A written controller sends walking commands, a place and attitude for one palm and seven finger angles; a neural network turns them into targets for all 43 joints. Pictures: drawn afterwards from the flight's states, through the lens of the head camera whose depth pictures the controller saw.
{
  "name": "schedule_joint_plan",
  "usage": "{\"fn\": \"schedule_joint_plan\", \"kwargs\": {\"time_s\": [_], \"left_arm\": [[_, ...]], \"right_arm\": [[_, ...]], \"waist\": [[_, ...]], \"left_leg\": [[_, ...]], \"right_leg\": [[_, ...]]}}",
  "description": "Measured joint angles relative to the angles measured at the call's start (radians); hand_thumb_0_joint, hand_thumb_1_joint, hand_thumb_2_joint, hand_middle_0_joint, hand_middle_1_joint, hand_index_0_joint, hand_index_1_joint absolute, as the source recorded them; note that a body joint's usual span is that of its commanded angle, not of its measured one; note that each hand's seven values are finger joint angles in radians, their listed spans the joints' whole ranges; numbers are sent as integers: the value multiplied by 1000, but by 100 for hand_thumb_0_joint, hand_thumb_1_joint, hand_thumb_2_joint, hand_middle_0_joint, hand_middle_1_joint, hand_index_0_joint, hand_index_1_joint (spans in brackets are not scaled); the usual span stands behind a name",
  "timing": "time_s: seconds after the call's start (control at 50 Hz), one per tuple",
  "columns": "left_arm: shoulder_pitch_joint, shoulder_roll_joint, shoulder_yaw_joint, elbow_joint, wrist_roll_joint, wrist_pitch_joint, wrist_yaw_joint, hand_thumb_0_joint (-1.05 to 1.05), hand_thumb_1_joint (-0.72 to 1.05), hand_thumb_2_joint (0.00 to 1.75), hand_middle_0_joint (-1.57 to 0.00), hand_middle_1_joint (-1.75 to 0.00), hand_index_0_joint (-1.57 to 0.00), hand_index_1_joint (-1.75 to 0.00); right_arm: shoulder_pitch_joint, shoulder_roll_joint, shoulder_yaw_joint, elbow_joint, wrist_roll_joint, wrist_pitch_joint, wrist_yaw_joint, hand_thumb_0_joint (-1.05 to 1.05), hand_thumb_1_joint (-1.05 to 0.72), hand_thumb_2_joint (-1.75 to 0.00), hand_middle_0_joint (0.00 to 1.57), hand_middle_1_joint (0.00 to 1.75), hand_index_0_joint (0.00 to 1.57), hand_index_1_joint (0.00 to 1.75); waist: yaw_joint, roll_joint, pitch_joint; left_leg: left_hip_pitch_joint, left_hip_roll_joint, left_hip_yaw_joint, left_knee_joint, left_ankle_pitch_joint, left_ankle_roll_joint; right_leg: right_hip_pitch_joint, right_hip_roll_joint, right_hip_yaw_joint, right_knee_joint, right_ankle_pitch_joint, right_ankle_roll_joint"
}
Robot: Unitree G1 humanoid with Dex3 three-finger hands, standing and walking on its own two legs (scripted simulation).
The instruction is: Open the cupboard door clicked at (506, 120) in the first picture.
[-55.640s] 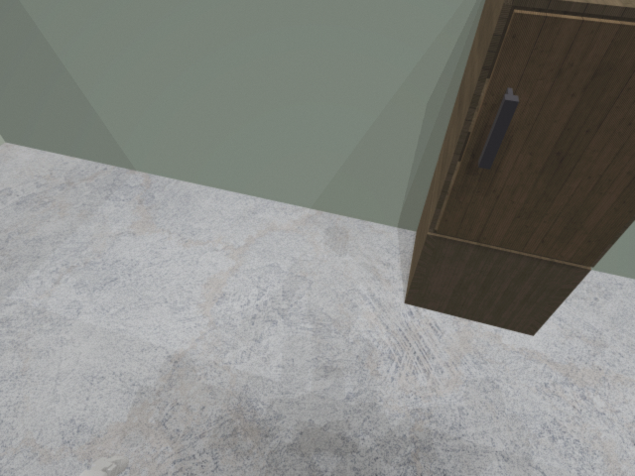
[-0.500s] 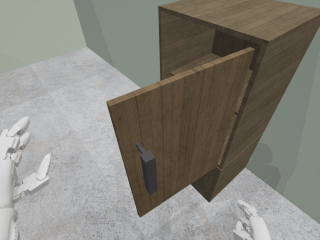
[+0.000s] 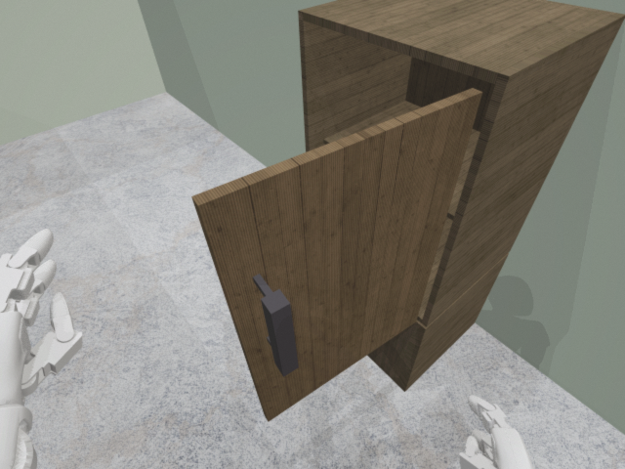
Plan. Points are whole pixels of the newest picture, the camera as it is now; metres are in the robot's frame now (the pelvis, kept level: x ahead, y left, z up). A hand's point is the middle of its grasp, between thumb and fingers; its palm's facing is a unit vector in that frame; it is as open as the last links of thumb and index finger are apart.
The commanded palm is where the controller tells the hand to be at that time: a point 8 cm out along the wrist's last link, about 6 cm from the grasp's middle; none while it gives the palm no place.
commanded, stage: step back with the hand held close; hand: left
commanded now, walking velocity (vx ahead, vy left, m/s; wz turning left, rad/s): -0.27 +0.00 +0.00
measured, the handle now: (273, 325) +0.30 +0.10 +0.02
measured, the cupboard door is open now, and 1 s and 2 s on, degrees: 84 84 84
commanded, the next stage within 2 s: stop stepping back and stand still in 1.06 s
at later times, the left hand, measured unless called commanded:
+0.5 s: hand (15, 384) +0.14 +0.29 +0.15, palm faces +0.37 -0.78 -0.51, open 7.4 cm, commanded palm +0.08 +0.33 +0.17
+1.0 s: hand out of the picture +0.05 +0.32 +0.17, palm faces +0.47 -0.76 -0.45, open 7.4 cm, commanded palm -0.03 +0.34 +0.17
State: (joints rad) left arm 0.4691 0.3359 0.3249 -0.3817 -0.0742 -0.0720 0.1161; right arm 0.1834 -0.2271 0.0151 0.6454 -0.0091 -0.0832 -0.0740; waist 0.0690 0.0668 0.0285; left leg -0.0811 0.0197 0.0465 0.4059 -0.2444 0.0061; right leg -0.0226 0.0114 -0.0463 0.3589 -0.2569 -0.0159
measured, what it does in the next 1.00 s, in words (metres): walks backwards: left foot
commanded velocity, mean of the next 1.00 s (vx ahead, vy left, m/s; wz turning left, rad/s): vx -0.30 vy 0.00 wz -0.01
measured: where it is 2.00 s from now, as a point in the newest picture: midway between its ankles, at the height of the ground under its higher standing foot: outside the picture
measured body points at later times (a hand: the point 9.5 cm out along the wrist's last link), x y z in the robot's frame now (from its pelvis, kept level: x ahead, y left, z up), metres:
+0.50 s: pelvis -0.07 +0.03 -0.01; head -0.05 +0.04 +0.44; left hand +0.11 +0.33 +0.18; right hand +0.11 -0.22 -0.08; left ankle -0.01 +0.11 -0.74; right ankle -0.03 -0.11 -0.74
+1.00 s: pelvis -0.16 +0.04 -0.01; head -0.12 +0.07 +0.44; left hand +0.02 +0.36 +0.19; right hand +0.01 -0.18 -0.09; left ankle -0.09 +0.13 -0.74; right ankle -0.18 -0.10 -0.68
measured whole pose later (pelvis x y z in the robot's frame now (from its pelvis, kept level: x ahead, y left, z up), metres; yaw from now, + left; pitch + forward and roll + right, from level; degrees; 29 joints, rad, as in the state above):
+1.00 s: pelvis -0.16 +0.04 -0.01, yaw +2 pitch +1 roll -4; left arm 0.50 0.44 0.48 -0.56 -0.04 -0.21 0.18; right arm 0.19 -0.15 -0.01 0.63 -0.02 -0.12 -0.06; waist 0.00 -0.01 0.07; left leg -0.38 0.03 0.01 0.53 -0.16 0.05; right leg -0.46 0.06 0.02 1.02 -0.46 0.02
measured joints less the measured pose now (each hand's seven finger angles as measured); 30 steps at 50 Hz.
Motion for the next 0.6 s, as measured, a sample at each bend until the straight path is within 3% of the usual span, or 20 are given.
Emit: {"fn": "schedule_joint_plan", "kwargs": {"time_s": [0.14, 0.34, 0.46, 0.6], "left_arm": [[1, 31, 50, -2, 11, -45, -7, 1, 89, 89, -21, -30, -21, -30], [101, 83, 43, -105, 13, -47, -3, 1, 89, 89, -21, -30, -21, -30], [104, 118, 93, -140, 15, -74, 17, 1, 89, 89, -21, -30, -21, -30], [74, 88, 110, -123, 46, -107, 27, 1, 89, 89, -21, -30, -21, -30]], "right_arm": [[-25, -2, 2, -32, 5, 45, 3, 1, -90, -90, 20, 30, 20, 30], [-32, -7, -31, -88, 14, 100, -11, 1, -90, -90, 20, 30, 20, 30], [-12, 5, -27, -101, 15, 91, -13, 1, -90, -90, 20, 30, 20, 30], [14, 14, -17, -107, 11, 45, -7, 1, -90, -90, 20, 30, 20, 30]], "waist": [[-31, -4, -2], [-63, -42, 24], [-65, -68, 25], [-66, -57, 37]], "left_leg": [[-85, 13, -6, 37, 4, 1], [-172, -3, 27, 62, 33, 25], [-217, -15, 30, 91, 53, 41], [-285, -35, 6, 155, 67, 57]], "right_leg": [[-67, 12, -6, -1, 24, 1], [-180, -8, 25, 61, 45, 24], [-230, -22, 27, 103, 58, 35], [-289, -15, 52, 196, 37, 42]]}}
